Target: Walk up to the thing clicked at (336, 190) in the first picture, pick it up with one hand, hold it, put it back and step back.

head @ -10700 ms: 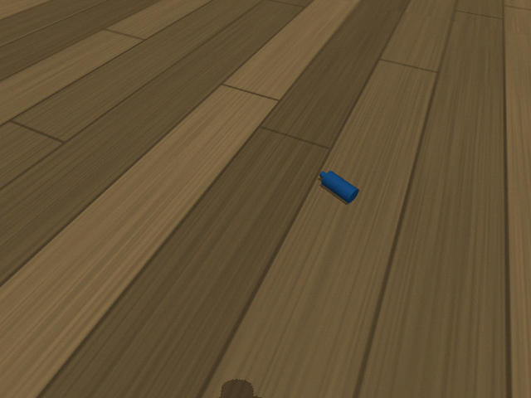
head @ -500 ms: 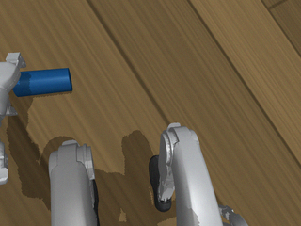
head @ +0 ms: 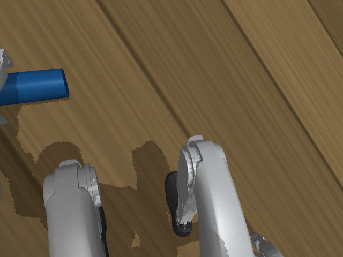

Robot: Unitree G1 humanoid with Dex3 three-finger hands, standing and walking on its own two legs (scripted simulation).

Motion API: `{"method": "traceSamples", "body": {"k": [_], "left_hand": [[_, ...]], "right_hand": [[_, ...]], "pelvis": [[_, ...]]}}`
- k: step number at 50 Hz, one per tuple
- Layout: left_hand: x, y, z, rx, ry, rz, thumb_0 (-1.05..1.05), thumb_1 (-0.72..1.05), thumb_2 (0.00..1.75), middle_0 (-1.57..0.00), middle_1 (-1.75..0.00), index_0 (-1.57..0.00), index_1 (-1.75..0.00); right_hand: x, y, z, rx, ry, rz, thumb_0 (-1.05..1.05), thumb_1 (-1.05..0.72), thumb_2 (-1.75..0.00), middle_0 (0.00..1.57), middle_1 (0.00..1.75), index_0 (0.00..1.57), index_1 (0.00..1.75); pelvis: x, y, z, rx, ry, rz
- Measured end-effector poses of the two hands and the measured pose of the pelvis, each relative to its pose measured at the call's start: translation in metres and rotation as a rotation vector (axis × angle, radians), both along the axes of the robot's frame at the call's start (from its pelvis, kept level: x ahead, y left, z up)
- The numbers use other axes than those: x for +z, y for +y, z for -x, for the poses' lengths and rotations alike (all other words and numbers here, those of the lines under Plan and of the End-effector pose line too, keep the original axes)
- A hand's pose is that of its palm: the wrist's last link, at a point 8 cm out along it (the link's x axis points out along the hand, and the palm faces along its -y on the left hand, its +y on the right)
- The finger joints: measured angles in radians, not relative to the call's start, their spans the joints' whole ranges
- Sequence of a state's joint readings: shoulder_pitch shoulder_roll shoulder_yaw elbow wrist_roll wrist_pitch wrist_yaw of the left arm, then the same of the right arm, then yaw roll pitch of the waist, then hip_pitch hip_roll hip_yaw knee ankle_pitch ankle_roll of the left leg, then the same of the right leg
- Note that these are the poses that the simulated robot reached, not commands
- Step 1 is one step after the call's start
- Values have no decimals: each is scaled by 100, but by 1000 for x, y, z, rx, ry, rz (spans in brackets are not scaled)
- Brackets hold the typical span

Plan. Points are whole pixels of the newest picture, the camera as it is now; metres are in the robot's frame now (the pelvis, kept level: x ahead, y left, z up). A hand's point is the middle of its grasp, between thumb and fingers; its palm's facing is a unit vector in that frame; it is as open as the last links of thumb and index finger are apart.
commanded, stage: rise first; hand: left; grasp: from above
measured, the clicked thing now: (24, 87) +0.54 +0.29 -0.30
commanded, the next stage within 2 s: approach in 1.82 s
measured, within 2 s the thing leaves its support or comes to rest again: neither
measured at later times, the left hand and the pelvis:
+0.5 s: hand out of the picture +0.48 +0.30 -0.19, palm faces -0.45 -0.07 -0.89, open 14.0 cm; pelvis +0.00 +0.00 -0.02, yaw -1 degrees
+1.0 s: hand out of the picture +0.49 +0.31 -0.20, palm faces -0.45 -0.07 -0.89, open 14.0 cm; pelvis +0.00 +0.01 -0.02, yaw -2 degrees
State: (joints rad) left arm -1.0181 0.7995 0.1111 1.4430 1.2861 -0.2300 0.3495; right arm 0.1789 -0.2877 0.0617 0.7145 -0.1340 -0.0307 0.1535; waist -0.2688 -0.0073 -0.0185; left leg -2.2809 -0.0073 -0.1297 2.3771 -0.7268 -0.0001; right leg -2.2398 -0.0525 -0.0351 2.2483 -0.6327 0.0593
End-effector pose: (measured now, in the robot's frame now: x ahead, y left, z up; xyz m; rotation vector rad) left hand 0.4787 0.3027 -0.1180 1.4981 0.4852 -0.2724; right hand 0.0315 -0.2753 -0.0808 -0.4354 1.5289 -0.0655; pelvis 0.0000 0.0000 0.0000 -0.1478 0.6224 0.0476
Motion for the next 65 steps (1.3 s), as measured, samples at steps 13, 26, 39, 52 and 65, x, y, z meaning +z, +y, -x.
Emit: {"method": "traceSamples", "body": {"k": [13,26,39,52,65], "left_hand": [[-6,-2,-4,-8,-9,7,0,-50,98,-7,-107,-10,-103],[-13,2,-10,-1,-16,1,0,-51,100,-8,-106,-10,-104],[-19,6,-16,-3,-7,4,0,-52,100,-9,-106,-10,-104],[-22,9,-18,-12,-7,3,0,-53,102,-9,-104,-9,-103],[-19,4,-20,-25,-16,4,0,-53,102,-10,-103,-9,-102]], "right_hand": [[-4,0,5,15,0,4,0,-91,-90,20,30,20,30],[-9,7,9,18,-3,2,0,-92,-90,20,30,20,30],[-5,11,17,14,18,10,0,-92,-90,20,30,20,30],[-1,14,21,11,30,16,0,-91,-90,20,30,20,30],[-1,14,20,10,17,7,0,-91,-90,20,30,20,30]], "pelvis": [[-8,0,3,-5,-16,9],[-16,2,4,-6,-23,18],[-18,5,4,-10,-26,32],[-19,7,4,-9,-26,41],[-19,7,5,-9,-26,40]]}}
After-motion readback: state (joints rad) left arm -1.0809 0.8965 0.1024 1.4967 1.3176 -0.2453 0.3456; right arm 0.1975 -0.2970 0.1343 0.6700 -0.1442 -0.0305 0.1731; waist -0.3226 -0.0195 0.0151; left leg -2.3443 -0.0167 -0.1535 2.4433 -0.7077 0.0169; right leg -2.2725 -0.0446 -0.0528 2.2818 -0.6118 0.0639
